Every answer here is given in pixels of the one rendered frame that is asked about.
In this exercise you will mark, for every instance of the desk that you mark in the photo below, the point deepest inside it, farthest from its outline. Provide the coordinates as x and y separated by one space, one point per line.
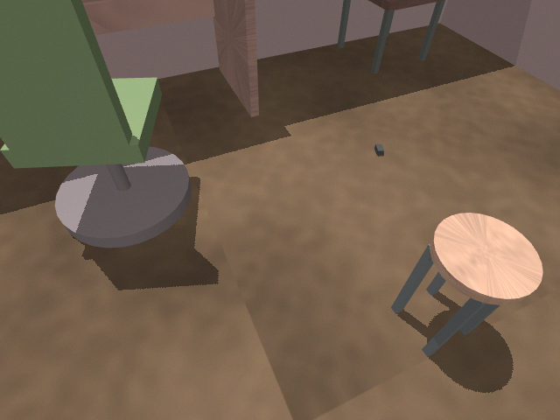
234 25

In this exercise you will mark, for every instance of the office chair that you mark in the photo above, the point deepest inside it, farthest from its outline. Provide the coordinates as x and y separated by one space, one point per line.
60 107

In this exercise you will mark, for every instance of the stool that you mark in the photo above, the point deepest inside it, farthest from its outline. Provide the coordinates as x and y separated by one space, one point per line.
483 258

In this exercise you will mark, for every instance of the chair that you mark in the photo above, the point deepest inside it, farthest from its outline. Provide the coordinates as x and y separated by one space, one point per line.
390 6

